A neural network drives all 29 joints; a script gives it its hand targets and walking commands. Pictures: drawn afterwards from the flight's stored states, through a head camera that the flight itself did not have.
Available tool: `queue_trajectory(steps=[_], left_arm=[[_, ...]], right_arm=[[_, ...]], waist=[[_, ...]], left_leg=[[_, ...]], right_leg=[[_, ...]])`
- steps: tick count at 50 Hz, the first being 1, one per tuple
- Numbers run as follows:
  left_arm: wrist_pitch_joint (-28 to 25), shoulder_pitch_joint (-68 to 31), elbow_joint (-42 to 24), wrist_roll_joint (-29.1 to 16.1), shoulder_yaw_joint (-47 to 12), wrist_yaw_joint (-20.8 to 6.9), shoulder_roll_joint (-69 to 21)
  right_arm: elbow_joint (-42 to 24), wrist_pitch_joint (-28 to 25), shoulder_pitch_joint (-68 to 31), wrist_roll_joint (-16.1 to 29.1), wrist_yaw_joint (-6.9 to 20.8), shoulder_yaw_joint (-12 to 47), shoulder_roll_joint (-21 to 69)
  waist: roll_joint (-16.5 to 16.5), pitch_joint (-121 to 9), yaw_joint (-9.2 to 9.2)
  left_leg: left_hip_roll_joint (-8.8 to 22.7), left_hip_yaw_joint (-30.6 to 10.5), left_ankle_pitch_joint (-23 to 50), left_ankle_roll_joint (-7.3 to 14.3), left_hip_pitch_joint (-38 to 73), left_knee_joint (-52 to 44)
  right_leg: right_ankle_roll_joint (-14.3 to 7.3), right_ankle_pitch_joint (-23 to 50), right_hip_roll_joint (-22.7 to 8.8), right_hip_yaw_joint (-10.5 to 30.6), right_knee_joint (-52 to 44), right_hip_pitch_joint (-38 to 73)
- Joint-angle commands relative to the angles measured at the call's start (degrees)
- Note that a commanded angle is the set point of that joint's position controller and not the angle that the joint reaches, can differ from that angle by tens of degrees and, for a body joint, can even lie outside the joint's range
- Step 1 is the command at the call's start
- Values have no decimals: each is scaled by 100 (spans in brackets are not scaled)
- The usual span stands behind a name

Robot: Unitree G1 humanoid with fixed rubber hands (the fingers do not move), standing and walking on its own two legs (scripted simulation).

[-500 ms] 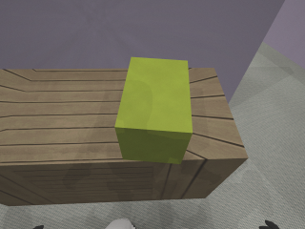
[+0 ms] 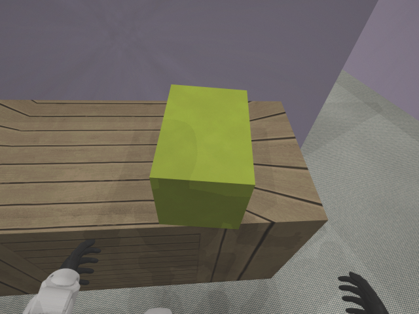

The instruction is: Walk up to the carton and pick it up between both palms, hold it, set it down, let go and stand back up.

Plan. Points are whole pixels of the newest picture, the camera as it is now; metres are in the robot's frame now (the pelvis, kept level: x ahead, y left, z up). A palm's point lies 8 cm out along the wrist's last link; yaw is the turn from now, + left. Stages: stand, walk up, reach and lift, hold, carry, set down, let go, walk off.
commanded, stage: reach and lift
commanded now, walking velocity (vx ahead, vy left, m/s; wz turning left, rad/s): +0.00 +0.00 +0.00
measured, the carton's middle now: (204, 155) +0.49 +0.02 -0.04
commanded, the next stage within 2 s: none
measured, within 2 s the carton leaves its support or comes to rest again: neither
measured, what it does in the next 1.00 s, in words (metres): stands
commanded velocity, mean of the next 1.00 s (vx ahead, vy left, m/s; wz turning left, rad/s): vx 0.00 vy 0.00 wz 0.00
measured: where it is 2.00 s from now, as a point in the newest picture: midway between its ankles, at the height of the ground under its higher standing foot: outside the picture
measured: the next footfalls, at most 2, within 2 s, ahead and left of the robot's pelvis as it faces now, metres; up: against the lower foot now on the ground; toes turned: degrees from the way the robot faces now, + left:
none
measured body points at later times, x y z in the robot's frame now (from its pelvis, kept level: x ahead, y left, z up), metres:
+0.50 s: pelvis -0.02 +0.00 +0.01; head -0.03 +0.00 +0.46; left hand +0.19 +0.25 -0.03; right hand +0.14 -0.25 -0.04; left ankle +0.03 +0.12 -0.72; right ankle -0.01 -0.12 -0.72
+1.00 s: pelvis +0.03 -0.01 +0.02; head +0.02 +0.00 +0.47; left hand +0.22 +0.22 -0.01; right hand +0.19 -0.24 -0.02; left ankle +0.03 +0.12 -0.72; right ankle -0.01 -0.12 -0.72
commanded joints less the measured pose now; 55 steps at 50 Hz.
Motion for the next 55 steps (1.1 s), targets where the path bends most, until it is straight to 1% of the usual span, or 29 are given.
queue_trajectory(steps=[1, 3, 6, 11, 13, 17, 18, 20, 21, 23, 26, 28, 29, 33, 38, 43, 47, 50, 52, 55], left_arm=[[-361, 278, -907, 354, 688, 100, 435], [-468, 301, -904, 291, 703, 72, 395], [-629, 305, -912, 190, 718, 40, 361], [-899, 273, -979, -45, 717, 3, 368], [-1001, 189, -1024, -148, 734, -24, 398], [-1143, 96, -1166, -323, 761, -88, 427], [-1162, 82, -1185, -370, 746, -101, 416], [-1190, 67, -1198, -476, 704, -114, 394], [-1215, 92, -1217, -514, 687, -106, 360], [-1301, 251, -1278, -538, 663, -53, 229], [-1486, 701, -1371, -468, 593, 53, -12], [-1660, 959, -1300, -440, 503, 118, -174], [-1763, 1070, -1286, -424, 480, 142, -238], [-2315, 1245, -1365, -501, 370, 253, -389], [-3128, 1283, -1181, -721, 235, 346, -525], [-3765, 1565, -794, -812, 198, 290, -547], [-4136, 1802, -621, -840, 256, 142, -466], [-4365, 1860, -563, -880, 266, 40, -412], [-4514, 1819, -599, -926, 253, -13, -371], [-4708, 1705, -715, -1006, 187, -52, -328]], right_arm=[[-691, -130, 184, 319, -99, -117, -818], [-764, -145, 327, 341, -154, -38, -630], [-960, -149, 478, 349, -238, 71, -358], [-1722, -96, 655, 287, -411, 182, 103], [-2097, -72, 700, 278, -507, 238, 273], [-2785, 0, 808, 320, -721, 333, 554], [-2929, 30, 806, 326, -757, 335, 590], [-3182, 103, 750, 338, -802, 334, 607], [-3264, 134, 721, 336, -804, 326, 592], [-3315, 162, 704, 332, -752, 288, 545], [-3200, 124, 875, 372, -570, 142, 503], [-3039, 59, 978, 419, -430, 64, 468], [-2956, -4, 1055, 478, -369, 53, 445], [-2812, -387, 1162, 648, -246, 57, 453], [-2561, -925, 1123, 806, -251, 140, 557], [-2371, -1388, 1278, 1014, -310, 345, 743], [-2381, -1669, 1400, 1169, -397, 559, 853], [-2435, -1828, 1376, 1234, -454, 714, 905], [-2514, -1931, 1301, 1262, -490, 795, 915], [-2643, -2060, 1146, 1302, -523, 878, 927]], waist=[[-29, -892, 66], [-118, -782, 75], [-215, -599, 93], [-317, -397, 152], [-441, -273, 171], [-719, -14, 154], [-746, 25, 138], [-739, 56, 127], [-678, 51, 121], [-436, -6, 128], [42, -128, 136], [326, -234, 136], [376, -285, 140], [310, -604, 150], [162, -858, 184], [49, -931, 228], [-55, -897, 276], [-121, -827, 294], [-153, -779, 286], [-148, -703, 262]], left_leg=[[-199, 378, 1426, -157, 1444, -850], [-224, 428, 1258, -107, 1463, -970], [-257, 494, 973, -27, 1495, -1147], [-329, 606, 640, 99, 1586, -1321], [-401, 648, 604, 129, 1762, -1258], [-599, 648, 759, 100, 2711, -961], [-624, 627, 772, 89, 2909, -929], [-622, 576, 728, 81, 3053, -961], [-590, 545, 680, 76, 3025, -1034], [-473, 482, 601, 49, 2818, -1290], [-234, 336, 584, 4, 2213, -1775], [-75, 242, 614, -16, 1732, -2082], [-46, 217, 718, -39, 1592, -2149], [-78, 248, 1412, -160, 1887, -2091], [-106, 278, 2022, -183, 2232, -1997], [-163, 271, 2542, -183, 2378, -1914], [-248, 280, 2599, -166, 2268, -1910], [-300, 271, 2515, -148, 2155, -1926], [-323, 261, 2439, -139, 2094, -1937], [-339, 248, 2254, -124, 2034, -1958]], right_leg=[[7, 2444, 53, -227, -1090, -207], [38, 2288, 27, -156, -1191, -176], [78, 1860, -19, -51, -1367, -231], [90, 819, -60, 98, -1652, -437], [14, 204, -163, 213, -1831, -750], [-254, -1029, -558, 528, -2413, -1971], [-304, -1222, -619, 551, -2516, -2195], [-349, -1360, -651, 511, -2599, -2327], [-352, -1327, -623, 451, -2592, -2263], [-327, -1041, -500, 265, -2518, -1923], [-242, -312, -147, -10, -2257, -1104], [-148, 242, 125, -124, -2034, -436], [-136, 470, 172, -122, -1995, -211], [-122, 917, 140, 6, -2122, -147], [-93, 1370, 115, 106, -2201, -185], [-93, 1816, 92, 223, -2243, -44], [-24, 2353, 20, 340, -2189, 269], [30, 2603, -39, 402, -2130, 408], [57, 2662, -69, 415, -2095, 455], [74, 2489, -97, 401, -2082, 429]])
